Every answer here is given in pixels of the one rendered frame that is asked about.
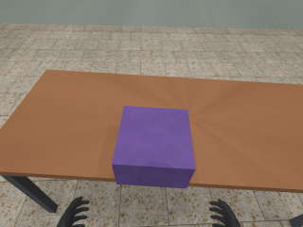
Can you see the carton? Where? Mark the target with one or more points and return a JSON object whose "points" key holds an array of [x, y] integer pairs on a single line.
{"points": [[154, 148]]}

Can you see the robot right hand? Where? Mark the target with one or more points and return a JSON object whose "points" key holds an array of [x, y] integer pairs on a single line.
{"points": [[228, 217]]}

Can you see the robot left hand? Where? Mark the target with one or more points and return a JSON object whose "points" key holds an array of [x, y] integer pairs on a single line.
{"points": [[68, 217]]}

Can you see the table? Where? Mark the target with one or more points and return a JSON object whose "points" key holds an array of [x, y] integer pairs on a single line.
{"points": [[246, 135]]}

